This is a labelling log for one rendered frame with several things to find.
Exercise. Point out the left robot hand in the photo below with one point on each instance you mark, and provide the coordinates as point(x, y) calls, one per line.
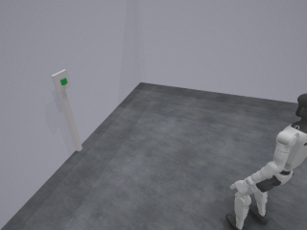
point(240, 186)

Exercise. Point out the left robot shin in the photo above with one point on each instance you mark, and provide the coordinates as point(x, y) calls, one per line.
point(241, 211)

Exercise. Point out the panel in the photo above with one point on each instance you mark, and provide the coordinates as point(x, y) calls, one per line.
point(60, 89)

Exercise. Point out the robot left upper arm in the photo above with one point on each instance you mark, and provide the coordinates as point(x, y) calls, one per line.
point(284, 141)

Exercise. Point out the left robot thigh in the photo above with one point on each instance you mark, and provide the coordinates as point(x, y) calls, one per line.
point(263, 186)

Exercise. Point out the robot left forearm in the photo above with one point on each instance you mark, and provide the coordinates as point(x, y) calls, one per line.
point(266, 172)

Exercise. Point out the button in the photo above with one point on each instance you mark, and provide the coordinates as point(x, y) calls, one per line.
point(63, 81)

